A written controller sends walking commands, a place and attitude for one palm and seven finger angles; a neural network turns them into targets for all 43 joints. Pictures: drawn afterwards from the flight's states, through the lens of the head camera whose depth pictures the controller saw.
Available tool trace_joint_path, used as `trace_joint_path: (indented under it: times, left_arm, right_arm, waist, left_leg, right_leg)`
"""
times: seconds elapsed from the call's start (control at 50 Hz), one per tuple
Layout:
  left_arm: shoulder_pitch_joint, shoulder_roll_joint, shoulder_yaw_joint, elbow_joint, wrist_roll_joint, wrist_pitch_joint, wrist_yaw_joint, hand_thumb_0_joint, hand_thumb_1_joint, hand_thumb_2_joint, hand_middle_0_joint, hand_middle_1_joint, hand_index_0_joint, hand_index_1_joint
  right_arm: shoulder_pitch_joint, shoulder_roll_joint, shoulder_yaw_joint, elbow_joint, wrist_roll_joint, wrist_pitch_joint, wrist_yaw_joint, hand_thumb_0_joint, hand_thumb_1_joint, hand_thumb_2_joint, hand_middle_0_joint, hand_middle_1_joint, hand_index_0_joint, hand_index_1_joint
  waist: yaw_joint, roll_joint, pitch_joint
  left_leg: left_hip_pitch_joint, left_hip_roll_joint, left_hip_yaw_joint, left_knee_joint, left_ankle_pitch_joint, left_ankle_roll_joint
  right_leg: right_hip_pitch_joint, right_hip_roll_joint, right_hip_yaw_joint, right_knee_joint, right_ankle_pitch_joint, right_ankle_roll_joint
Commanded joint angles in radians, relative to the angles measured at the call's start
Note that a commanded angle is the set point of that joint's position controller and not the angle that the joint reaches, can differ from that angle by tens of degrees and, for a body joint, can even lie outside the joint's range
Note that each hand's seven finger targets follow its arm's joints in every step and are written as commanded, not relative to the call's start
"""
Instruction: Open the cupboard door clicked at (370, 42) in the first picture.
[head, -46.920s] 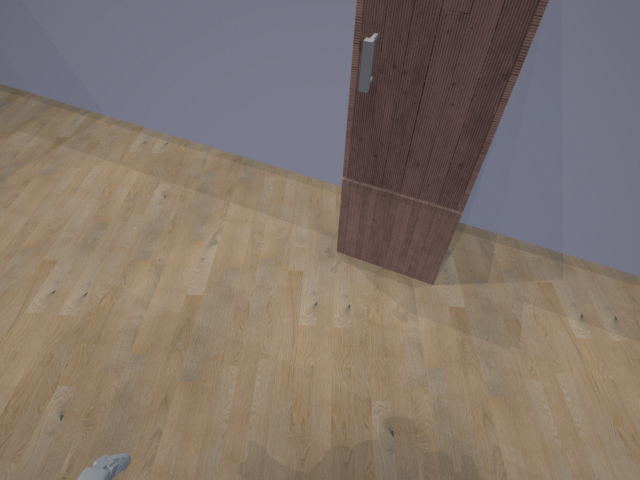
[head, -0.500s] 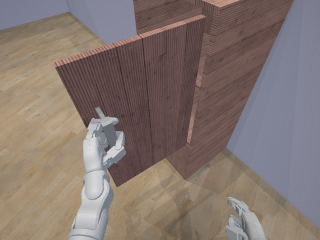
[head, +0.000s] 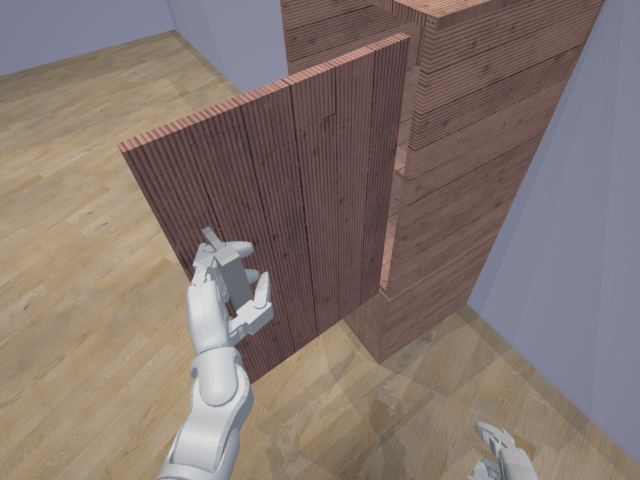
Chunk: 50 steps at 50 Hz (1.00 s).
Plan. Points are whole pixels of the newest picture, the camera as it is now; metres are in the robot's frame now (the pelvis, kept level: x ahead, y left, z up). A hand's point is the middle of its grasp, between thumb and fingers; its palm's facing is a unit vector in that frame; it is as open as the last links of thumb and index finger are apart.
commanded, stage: open thumb and fingers to let go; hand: left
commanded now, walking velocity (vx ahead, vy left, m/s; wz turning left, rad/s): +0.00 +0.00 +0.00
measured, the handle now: (229, 274) +0.35 +0.14 +0.08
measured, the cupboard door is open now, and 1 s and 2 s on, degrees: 94 97 96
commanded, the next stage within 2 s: slide the hand sideways off the handle in 0.60 s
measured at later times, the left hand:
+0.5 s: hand (251, 292) +0.32 +0.10 +0.08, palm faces +0.29 -0.96 +0.01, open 14.6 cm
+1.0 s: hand (256, 319) +0.29 +0.09 +0.07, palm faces -0.23 -0.97 +0.00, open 16.3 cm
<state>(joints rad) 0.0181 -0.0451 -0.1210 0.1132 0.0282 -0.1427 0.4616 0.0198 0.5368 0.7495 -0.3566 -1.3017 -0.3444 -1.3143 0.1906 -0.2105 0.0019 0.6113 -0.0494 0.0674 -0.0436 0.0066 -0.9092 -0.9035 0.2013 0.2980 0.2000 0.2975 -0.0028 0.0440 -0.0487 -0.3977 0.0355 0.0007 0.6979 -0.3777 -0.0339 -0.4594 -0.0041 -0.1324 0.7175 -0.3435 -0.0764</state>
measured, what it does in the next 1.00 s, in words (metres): shifts its weight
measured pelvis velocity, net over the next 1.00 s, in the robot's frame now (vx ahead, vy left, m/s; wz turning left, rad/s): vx -0.02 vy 0.06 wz -0.01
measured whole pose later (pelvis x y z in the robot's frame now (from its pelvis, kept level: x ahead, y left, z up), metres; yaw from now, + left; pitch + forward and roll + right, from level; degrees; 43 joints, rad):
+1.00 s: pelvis -0.02 +0.06 +0.00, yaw -1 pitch +3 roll +0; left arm -0.14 0.05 -0.21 0.27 -0.12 -0.14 0.00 -0.01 -0.51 0.30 -0.20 -0.35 -0.16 -0.35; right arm 0.23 -0.22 0.05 0.58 0.02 -0.04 -0.04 0.01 -0.91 -0.90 0.20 0.30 0.20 0.30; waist 0.01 0.05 -0.03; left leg -0.43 -0.02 0.04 0.76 -0.38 0.04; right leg -0.48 -0.06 -0.09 0.74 -0.31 0.00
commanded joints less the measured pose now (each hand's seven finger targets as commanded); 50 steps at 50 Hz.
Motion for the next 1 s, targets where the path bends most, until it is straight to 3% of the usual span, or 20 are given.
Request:
trace_joint_path:
  times: [0.0, 0.06, 0.16, 0.2, 0.28, 0.36, 0.44, 0.56, 0.68, 0.7, 0.72, 0.74, 0.76, 0.78, 0.82, 0.86, 0.88, 0.9, 0.92, 0.98]
  left_arm:
    - [-0.269, -0.001, 0.025, -0.192, -0.036, -0.084, -0.032, 0.000, 0.060, 0.540, -0.340, -1.260, -0.340, -1.260]
    - [-0.283, -0.003, 0.032, -0.136, -0.040, -0.079, -0.026, 0.000, -0.150, 0.450, -0.325, -1.237, -0.325, -1.237]
    - [-0.298, 0.018, 0.054, -0.127, -0.017, -0.085, -0.005, 0.000, -0.500, 0.300, -0.300, -1.200, -0.300, -1.200]
    - [-0.349, -0.009, 0.028, -0.111, -0.010, -0.085, 0.003, 0.000, -0.500, 0.300, -0.300, -1.200, -0.300, -1.200]
    - [-0.419, -0.009, 0.032, -0.086, -0.002, -0.094, 0.024, 0.000, -0.500, 0.300, -0.267, -1.000, -0.267, -1.000]
    - [-0.391, -0.040, 0.015, -0.073, 0.006, -0.094, 0.037, 0.000, -0.500, 0.300, -0.233, -0.800, -0.233, -0.800]
    - [-0.462, -0.052, -0.004, -0.061, 0.028, -0.085, 0.057, 0.000, -0.500, 0.300, -0.200, -0.600, -0.200, -0.600]
    - [-0.445, -0.114, -0.055, -0.056, 0.049, -0.058, 0.096, 0.000, -0.500, 0.300, -0.150, -0.300, -0.150, -0.300]
    - [-0.513, -0.147, -0.092, -0.063, 0.074, -0.035, 0.125, 0.000, -0.500, 0.300, -0.150, -0.300, -0.150, -0.300]
    - [-0.468, -0.093, -0.307, -0.033, 0.167, -0.067, -0.092, 0.000, -0.500, 0.300, -0.150, -0.300, -0.150, -0.300]
    - [-0.533, -0.021, -0.232, -0.103, 0.129, -0.111, -0.202, 0.000, -0.500, 0.300, -0.150, -0.300, -0.150, -0.300]
    - [-0.545, 0.029, -0.207, -0.121, 0.121, -0.138, -0.266, 0.000, -0.500, 0.300, -0.150, -0.300, -0.150, -0.300]
    - [-0.550, 0.019, -0.229, -0.133, 0.109, -0.151, -0.320, 0.000, -0.500, 0.300, -0.150, -0.300, -0.150, -0.300]
    - [-0.558, 0.008, -0.251, -0.135, 0.086, -0.159, -0.378, 0.000, -0.500, 0.300, -0.150, -0.300, -0.150, -0.300]
    - [-0.548, -0.016, -0.262, -0.100, -0.008, -0.137, -0.493, 0.000, -0.500, 0.300, -0.150, -0.300, -0.150, -0.300]
    - [-0.547, -0.031, -0.208, -0.087, -0.115, -0.091, -0.526, 0.000, -0.500, 0.300, -0.150, -0.300, -0.150, -0.300]
    - [-0.505, -0.024, -0.167, -0.068, -0.152, -0.073, -0.521, 0.000, -0.500, 0.300, -0.150, -0.300, -0.150, -0.300]
    - [-0.494, -0.024, -0.140, -0.065, -0.175, -0.058, -0.509, 0.000, -0.500, 0.300, -0.150, -0.300, -0.150, -0.300]
    - [-0.475, -0.009, -0.101, -0.069, -0.188, -0.053, -0.489, 0.000, -0.500, 0.300, -0.150, -0.300, -0.150, -0.300]
    - [-0.377, 0.042, -0.032, -0.113, -0.158, -0.068, -0.422, 0.000, -0.500, 0.300, -0.150, -0.300, -0.150, -0.300]
  right_arm:
    - [-0.113, -0.061, -0.013, -0.156, 0.002, -0.067, -0.012, 0.000, -0.900, -0.900, 0.200, 0.300, 0.200, 0.300]
    - [-0.109, -0.068, -0.013, -0.151, 0.003, -0.071, -0.010, 0.000, -0.900, -0.900, 0.200, 0.300, 0.200, 0.300]
    - [-0.106, -0.070, -0.018, -0.155, 0.002, -0.072, -0.003, 0.000, -0.900, -0.900, 0.200, 0.300, 0.200, 0.300]
    - [-0.107, -0.066, -0.014, -0.155, 0.001, -0.074, 0.000, 0.000, -0.900, -0.900, 0.200, 0.300, 0.200, 0.300]
    - [-0.117, -0.067, -0.014, -0.150, -0.002, -0.078, -0.001, 0.000, -0.900, -0.900, 0.200, 0.300, 0.200, 0.300]
    - [-0.107, -0.067, -0.015, -0.154, -0.004, -0.079, 0.007, 0.000, -0.900, -0.900, 0.200, 0.300, 0.200, 0.300]
    - [-0.108, -0.068, -0.012, -0.152, -0.007, -0.074, 0.012, 0.000, -0.900, -0.900, 0.200, 0.300, 0.200, 0.300]
    - [-0.103, -0.067, -0.015, -0.158, -0.011, -0.068, 0.025, 0.000, -0.900, -0.900, 0.200, 0.300, 0.200, 0.300]
    - [-0.113, -0.065, -0.017, -0.150, -0.009, -0.063, 0.029, 0.000, -0.900, -0.900, 0.200, 0.300, 0.200, 0.300]
    - [-0.031, -0.096, -0.017, -0.118, -0.008, -0.061, 0.030, 0.000, -0.900, -0.900, 0.200, 0.300, 0.200, 0.300]
    - [-0.019, -0.093, -0.022, -0.156, 0.002, -0.071, 0.020, 0.000, -0.900, -0.900, 0.200, 0.300, 0.200, 0.300]
    - [-0.016, -0.095, -0.021, -0.158, 0.006, -0.073, 0.010, 0.000, -0.900, -0.900, 0.200, 0.300, 0.200, 0.300]
    - [-0.017, -0.093, -0.019, -0.163, 0.015, -0.078, 0.004, 0.000, -0.900, -0.900, 0.200, 0.300, 0.200, 0.300]
    - [-0.015, -0.090, -0.014, -0.169, 0.023, -0.091, 0.003, 0.000, -0.900, -0.900, 0.200, 0.300, 0.200, 0.300]
    - [-0.025, -0.095, 0.000, -0.185, 0.050, -0.117, -0.002, 0.000, -0.900, -0.900, 0.200, 0.300, 0.200, 0.300]
    - [-0.060, -0.097, 0.012, -0.198, 0.070, -0.144, -0.012, 0.000, -0.900, -0.900, 0.200, 0.300, 0.200, 0.300]
    - [-0.063, -0.100, 0.014, -0.198, 0.074, -0.156, -0.014, 0.000, -0.900, -0.900, 0.200, 0.300, 0.200, 0.300]
    - [-0.072, -0.103, 0.016, -0.198, 0.077, -0.166, -0.012, 0.000, -0.900, -0.900, 0.200, 0.300, 0.200, 0.300]
    - [-0.068, -0.104, 0.017, -0.198, 0.074, -0.175, -0.010, 0.000, -0.900, -0.900, 0.200, 0.300, 0.200, 0.300]
    - [-0.065, -0.096, 0.014, -0.209, 0.063, -0.187, 0.012, 0.000, -0.900, -0.900, 0.200, 0.300, 0.200, 0.300]
  waist:
    - [0.005, -0.139, -0.230]
    - [0.005, -0.173, -0.217]
    - [0.020, -0.158, -0.240]
    - [0.007, -0.140, -0.212]
    - [0.000, -0.134, -0.200]
    - [0.016, -0.099, -0.234]
    - [0.001, -0.090, -0.210]
    - [0.007, -0.106, -0.234]
    - [-0.004, -0.097, -0.231]
    - [-0.083, -0.160, -0.197]
    - [-0.060, -0.117, -0.259]
    - [-0.042, -0.096, -0.301]
    - [-0.046, -0.034, -0.301]
    - [-0.053, -0.016, -0.290]
    - [-0.062, -0.002, -0.250]
    - [-0.053, -0.017, -0.207]
    - [-0.043, -0.084, -0.184]
    - [-0.034, -0.089, -0.167]
    - [-0.019, -0.138, -0.179]
    - [0.032, -0.114, -0.203]
  left_leg:
    - [-0.039, -0.054, 0.000, -0.042, 0.144, 0.044]
    - [-0.040, -0.055, -0.001, -0.053, 0.138, 0.044]
    - [-0.035, -0.056, 0.006, -0.067, 0.147, 0.048]
    - [-0.026, -0.055, 0.010, -0.070, 0.135, 0.050]
    - [-0.020, -0.053, 0.008, -0.076, 0.095, 0.052]
    - [-0.005, -0.047, 0.003, -0.085, 0.140, 0.045]
    - [-0.012, -0.041, -0.005, -0.086, 0.131, 0.043]
    - [-0.005, -0.028, -0.017, -0.085, 0.179, 0.031]
    - [-0.004, -0.022, -0.031, -0.080, 0.165, 0.025]
    - [0.042, -0.014, -0.028, -0.062, 0.194, 0.044]
    - [0.039, -0.023, -0.027, -0.051, 0.216, 0.047]
    - [0.054, -0.028, -0.033, -0.052, 0.231, 0.043]
    - [0.078, -0.026, -0.031, -0.052, 0.237, 0.040]
    - [0.087, -0.025, -0.043, -0.053, 0.235, 0.036]
    - [0.089, -0.024, -0.065, -0.068, 0.191, 0.034]
    - [0.070, -0.027, -0.077, -0.092, 0.118, 0.033]
    - [0.049, -0.025, -0.081, -0.105, 0.085, 0.032]
    - [0.033, -0.027, -0.080, -0.116, 0.052, 0.030]
    - [0.021, -0.030, -0.084, -0.125, 0.050, 0.028]
    - [0.028, -0.031, -0.062, -0.134, 0.116, 0.018]
  right_leg:
    - [0.242, -0.078, 0.213, -0.194, 0.237, 0.084]
    - [0.229, -0.072, 0.200, -0.201, 0.199, 0.083]
    - [0.235, -0.066, 0.190, -0.195, 0.183, 0.074]
    - [0.194, -0.055, 0.164, -0.189, 0.139, 0.067]
    - [0.152, -0.046, 0.148, -0.195, 0.046, 0.061]
    - [0.156, -0.027, 0.103, -0.144, 0.116, 0.046]
    - [0.115, -0.019, 0.086, -0.126, 0.094, 0.043]
    - [0.104, -0.005, 0.060, -0.087, 0.127, 0.035]
    - [0.066, -0.002, 0.051, -0.066, 0.099, 0.033]
    - [0.028, -0.007, 0.075, -0.061, 0.172, 0.032]
    - [0.046, -0.012, 0.075, -0.049, 0.207, 0.029]
    - [0.072, -0.012, 0.080, -0.034, 0.220, 0.024]
    - [0.059, -0.013, 0.083, -0.033, 0.218, 0.024]
    - [0.041, -0.012, 0.077, -0.030, 0.203, 0.024]
    - [0.026, -0.005, 0.065, -0.042, 0.155, 0.024]
    - [0.032, 0.003, 0.050, -0.063, 0.104, 0.026]
    - [0.038, 0.005, 0.040, -0.071, 0.083, 0.033]
    - [0.035, 0.005, 0.037, -0.076, 0.058, 0.036]
    - [0.057, 0.004, 0.034, -0.076, 0.055, 0.038]
    - [0.091, 0.000, 0.042, -0.065, 0.087, 0.034]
